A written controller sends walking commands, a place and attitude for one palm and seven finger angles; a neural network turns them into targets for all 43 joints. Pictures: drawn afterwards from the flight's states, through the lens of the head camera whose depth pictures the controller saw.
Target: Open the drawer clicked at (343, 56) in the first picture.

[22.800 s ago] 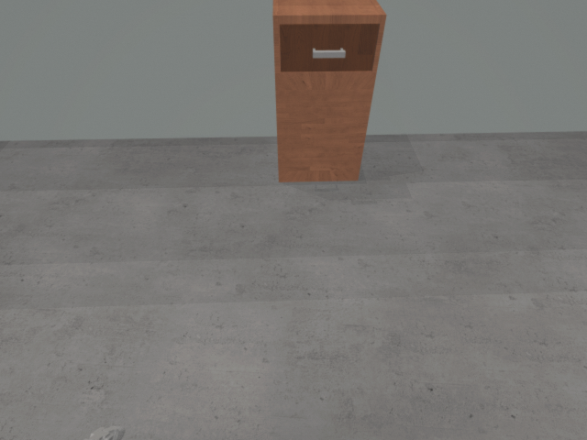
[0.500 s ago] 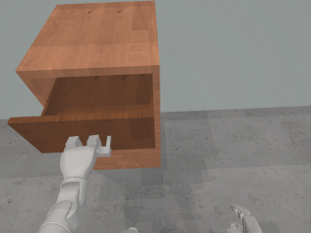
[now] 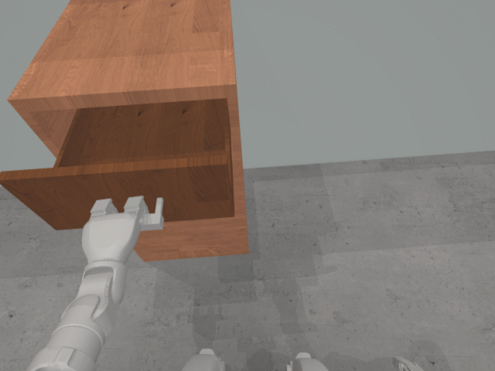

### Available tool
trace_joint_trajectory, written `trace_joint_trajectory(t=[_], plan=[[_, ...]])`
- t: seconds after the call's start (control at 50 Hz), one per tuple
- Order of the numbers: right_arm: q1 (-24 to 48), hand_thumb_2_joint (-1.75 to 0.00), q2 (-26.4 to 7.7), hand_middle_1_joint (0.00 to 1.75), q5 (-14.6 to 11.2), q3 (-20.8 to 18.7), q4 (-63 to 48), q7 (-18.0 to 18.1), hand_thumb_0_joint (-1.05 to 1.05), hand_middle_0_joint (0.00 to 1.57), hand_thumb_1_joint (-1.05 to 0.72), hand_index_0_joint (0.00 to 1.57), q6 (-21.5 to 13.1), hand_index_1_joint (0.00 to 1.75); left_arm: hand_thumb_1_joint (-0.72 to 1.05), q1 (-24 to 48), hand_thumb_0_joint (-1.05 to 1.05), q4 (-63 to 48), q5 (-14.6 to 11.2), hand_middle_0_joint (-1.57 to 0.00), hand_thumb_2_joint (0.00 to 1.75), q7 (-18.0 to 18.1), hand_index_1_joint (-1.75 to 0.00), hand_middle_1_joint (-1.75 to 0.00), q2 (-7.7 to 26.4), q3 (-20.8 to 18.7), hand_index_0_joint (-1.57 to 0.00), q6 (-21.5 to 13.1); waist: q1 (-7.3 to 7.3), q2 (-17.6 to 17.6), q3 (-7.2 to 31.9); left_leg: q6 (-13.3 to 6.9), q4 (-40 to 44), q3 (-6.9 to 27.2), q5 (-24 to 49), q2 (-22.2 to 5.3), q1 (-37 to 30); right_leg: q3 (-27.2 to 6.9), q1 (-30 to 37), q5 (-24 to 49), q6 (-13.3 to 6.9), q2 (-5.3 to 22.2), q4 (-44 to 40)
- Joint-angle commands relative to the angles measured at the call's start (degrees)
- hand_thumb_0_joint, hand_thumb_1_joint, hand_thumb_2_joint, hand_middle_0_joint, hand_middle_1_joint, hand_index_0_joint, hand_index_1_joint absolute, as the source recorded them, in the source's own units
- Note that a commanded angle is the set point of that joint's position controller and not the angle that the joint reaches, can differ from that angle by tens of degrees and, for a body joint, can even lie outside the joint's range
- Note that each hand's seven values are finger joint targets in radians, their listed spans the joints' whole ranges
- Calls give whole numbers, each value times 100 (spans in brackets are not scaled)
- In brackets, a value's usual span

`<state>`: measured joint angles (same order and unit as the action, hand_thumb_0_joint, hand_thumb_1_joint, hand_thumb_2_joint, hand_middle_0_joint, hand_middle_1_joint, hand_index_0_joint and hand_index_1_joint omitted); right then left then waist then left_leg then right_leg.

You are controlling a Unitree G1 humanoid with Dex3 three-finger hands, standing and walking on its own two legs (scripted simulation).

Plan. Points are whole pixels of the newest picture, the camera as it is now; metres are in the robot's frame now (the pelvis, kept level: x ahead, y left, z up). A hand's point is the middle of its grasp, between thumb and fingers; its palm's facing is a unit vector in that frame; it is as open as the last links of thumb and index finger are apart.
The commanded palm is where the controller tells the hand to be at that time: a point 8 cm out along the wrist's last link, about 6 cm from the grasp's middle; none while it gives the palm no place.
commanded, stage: pull the drawer open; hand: left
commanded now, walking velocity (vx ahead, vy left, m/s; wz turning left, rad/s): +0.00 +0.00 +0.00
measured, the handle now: (128, 214) +0.39 +0.24 -0.01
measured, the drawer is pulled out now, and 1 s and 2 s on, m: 0.17 0.26 0.26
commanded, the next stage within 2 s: open the thumb to release the handle in 1.02 s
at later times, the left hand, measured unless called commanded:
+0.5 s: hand (121, 273) +0.28 +0.23 -0.03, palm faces -0.02 -0.11 -0.99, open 5.7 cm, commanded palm +0.23 +0.24 +0.02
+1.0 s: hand (116, 299) +0.24 +0.23 -0.03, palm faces +0.00 -0.06 -1.00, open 5.7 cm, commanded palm +0.22 +0.22 +0.02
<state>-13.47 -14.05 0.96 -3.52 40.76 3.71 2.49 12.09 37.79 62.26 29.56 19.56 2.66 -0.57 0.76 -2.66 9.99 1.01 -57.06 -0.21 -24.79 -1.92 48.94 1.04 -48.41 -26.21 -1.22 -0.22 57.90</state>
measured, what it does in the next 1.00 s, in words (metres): stands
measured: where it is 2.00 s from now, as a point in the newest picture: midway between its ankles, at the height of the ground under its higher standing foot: outside the picture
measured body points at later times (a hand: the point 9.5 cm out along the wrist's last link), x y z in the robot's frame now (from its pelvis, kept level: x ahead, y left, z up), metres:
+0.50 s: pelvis +0.05 +0.02 +0.01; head +0.11 +0.02 +0.46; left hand +0.28 +0.24 +0.02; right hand +0.21 -0.23 -0.10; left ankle +0.02 +0.14 -0.67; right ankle +0.02 -0.11 -0.67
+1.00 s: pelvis +0.04 +0.01 +0.00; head +0.10 -0.01 +0.44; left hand +0.24 +0.23 +0.02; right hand +0.26 -0.20 -0.11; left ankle +0.02 +0.14 -0.67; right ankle +0.02 -0.11 -0.67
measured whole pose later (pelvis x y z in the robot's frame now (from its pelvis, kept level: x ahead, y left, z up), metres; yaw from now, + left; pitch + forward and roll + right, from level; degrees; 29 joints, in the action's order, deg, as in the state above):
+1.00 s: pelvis +0.04 +0.01 +0.00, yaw +0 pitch +16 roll +0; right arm -5.3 -11.5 3.6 -0.2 32.7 -1.2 4.5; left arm -22.1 4.6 64.5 33.2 15.3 8.2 4.9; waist -3.7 -2.9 10.6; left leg 0.7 -60.2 -0.2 -30.8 -1.7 45.4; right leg 0.8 -44.3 -31.6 -0.4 0.0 59.9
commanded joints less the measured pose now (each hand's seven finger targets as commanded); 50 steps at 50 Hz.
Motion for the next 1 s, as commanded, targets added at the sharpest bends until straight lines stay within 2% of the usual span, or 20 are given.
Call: trace_joint_trajectory(t=[0.0, 0.12, 0.16, 0.18, 0.22, 0.24, 0.28, 0.32, 0.38, 0.44, 0.52, 0.58, 0.64, 0.68, 0.7, 0.74, 0.76, 0.8, 0.9, 0.98], plan=[[184, -90, -620, 30, -21, -199, -745, 35, 0, 20, -90, 20, -216, 30, 90, 1186, 0, -890, -42, -40, 90, 164, -135, -135, 1294, -589, -40, 25, -108, 364, 1598, -335, 654, -237, 620, 387, -747, -182, 1175, 907, -13, -104, -1198], [319, -90, -594, 30, -57, -212, -1047, -72, 0, 20, -90, 20, -210, 30, 90, -531, 0, -1447, -218, -40, 90, 104, -135, -135, 750, -389, -40, 202, -322, 362, 1530, -298, 857, -266, 1073, 364, -1125, -25, 1470, 1482, -76, -188, -1213], [381, -90, -608, 30, -60, -201, -1118, -115, 0, 20, -90, 20, -207, 30, 90, -974, 0, -1720, -259, -40, 90, 85, -135, -135, 687, -382, -40, 249, -315, 515, 1449, -295, 882, -267, 1170, 348, -1167, -17, 1531, 1658, -68, -196, -1234], [435, -90, -616, 30, -54, -191, -1186, -149, 0, 20, -90, 20, -193, 30, 90, -1413, 0, -1882, -258, -40, 90, 92, -135, -135, 777, -550, -40, 271, -433, 422, 1504, -271, 922, -250, 1336, 340, -1197, 28, 1614, 1775, -110, -216, -1167], [499, -90, -603, 30, -46, -175, -1289, -221, 0, 20, -90, 20, -168, 30, 90, -1906, 0, -2243, -232, -40, 90, 96, -135, -135, 514, -295, -40, 354, -396, 333, 1349, -265, 928, -274, 1506, 318, -1346, 80, 1523, 1967, -117, -221, -1152], [527, -90, -606, 30, -33, -176, -1308, -255, 0, 20, -90, 20, -153, 30, 90, -2094, 0, -2378, -206, -40, 90, 115, -135, -135, 543, -338, -40, 387, -394, 426, 1267, -260, 920, -267, 1607, 301, -1373, 106, 1505, 2071, -117, -230, -1135], [639, -90, -614, 30, 1, -165, -1380, -319, 0, 20, -90, 20, -114, 30, 90, -2489, 0, -2700, -138, -40, 90, 165, -135, -135, 574, -403, -40, 465, -424, 224, 1267, -236, 895, -234, 1900, 269, -1486, 130, 1490, 2291, -156, -241, -1042], [636, -90, -574, 30, 38, -161, -1462, -404, 0, 20, -90, 20, -90, 30, 90, -2954, 0, -3096, -93, -40, 90, 222, -135, -135, 358, -203, -40, 528, -405, 119, 1326, -218, 819, -202, 2395, 223, -1709, 175, 1443, 2582, -148, -247, -918], [755, -90, -568, 30, 60, -141, -1539, -493, 0, 20, -90, 20, -68, 30, 90, -3518, 0, -3483, -91, -40, 90, 291, -135, -135, 324, -214, -40, 613, -408, 130, 1362, -197, 713, -122, 2933, 158, -1864, 189, 1412, 2873, -135, -250, -813], [824, -90, -549, 30, 77, -107, -1624, -571, 0, 20, -90, 20, -61, 30, 90, -3915, 0, -3844, -55, -40, 90, 354, -135, -135, 168, -23, -40, 672, -388, 55, 1303, -175, 656, -57, 3108, 114, -1969, 235, 1266, 2820, -119, -259, -709], [914, -90, -510, 30, 81, -30, -1766, -684, 0, 20, -90, 20, -88, 30, 90, -4815, 0, -4224, -53, -40, 90, 409, -135, -135, 112, 35, -40, 638, -505, 50, 1424, -163, 521, 27, 3782, 65, -2152, 230, 1308, 3167, -103, -248, -538], [1002, -90, -501, 30, 101, -14, -1831, -743, 0, 20, -90, 20, -87, 30, 90, -4989, 0, -4456, -43, -40, 90, 394, -135, -135, 2, 185, -40, 595, -435, 146, 1234, -178, 473, 67, 3635, 54, -2053, 218, 1222, 3145, -96, -241, -538], [1071, -90, -459, 30, 134, 47, -1897, -781, 0, 20, -90, 20, -94, 30, 90, -5384, 0, -4546, 2, -40, 90, 431, -135, -135, 116, 47, -40, 461, -508, 362, 1180, -176, 435, 49, 3230, 98, -1864, 168, 1203, 3018, -105, -257, -481], [1101, -90, -418, 30, 149, 71, -1954, -784, 0, 20, -90, 20, -108, 30, 90, -5693, 0, -4713, 16, -40, 90, 458, -135, -135, 206, -80, -40, 339, -579, 238, 1250, -175, 367, 47, 3412, 113, -1863, 128, 1266, 3214, -125, -250, -409], [1113, -90, -476, 30, 214, 72, -1837, -771, 0, 20, -90, 20, -54, 30, 90, -4716, 0, -4762, 159, -40, 90, 518, -135, -135, 298, -48, -40, 339, -370, 130, 1240, -163, 267, 77, 3284, 114, -1915, 39, 898, 3110, -115, -237, -383], [1061, -90, -478, 30, 315, 27, -1675, -655, 0, 20, -90, 20, -20, 30, 90, -3320, 0, -4617, 374, -40, 90, 663, -135, -135, 430, -227, -40, 321, -189, 143, 1242, -152, 113, 95, 2802, 154, -1825, 51, 510, 2714, -113, -230, -342], [1018, -90, -451, 30, 309, 18, -1706, -615, 0, 20, -90, 20, -61, 30, 90, -3630, 0, -4417, 418, -40, 90, 718, -135, -135, 384, -315, -40, 291, -297, 80, 1236, -151, 130, 82, 2679, 174, -1760, 147, 556, 2543, -124, -258, -315], [1064, -90, -449, 30, 307, 37, -1696, -596, 0, 20, -90, 20, -87, 30, 90, -3737, 0, -4398, 366, -40, 90, 766, -135, -135, 379, -309, -40, 323, -353, 74, 1462, -133, 116, 65, 2733, 191, -1938, 57, 556, 2534, -138, -256, -333], [1081, -90, -428, 30, 243, 25, -1668, -478, 0, 20, -90, 20, -35, 30, 90, -3424, 0, -4465, 147, -40, 90, 660, -135, -135, 246, -70, -40, 646, -301, 249, 1729, -172, 189, 18, 2803, 227, -2047, 115, 1005, 2889, -79, -217, -477], [1073, -90, -412, 30, 197, 39, -1616, -344, 0, 20, -90, 20, -54, 30, 90, -3169, 0, -4117, 85, -40, 90, 497, -135, -135, 290, -32, -40, 727, -200, 518, 1248, -211, 384, -18, 1969, 269, -1681, 127, 1175, 2563, -76, -210, -721]])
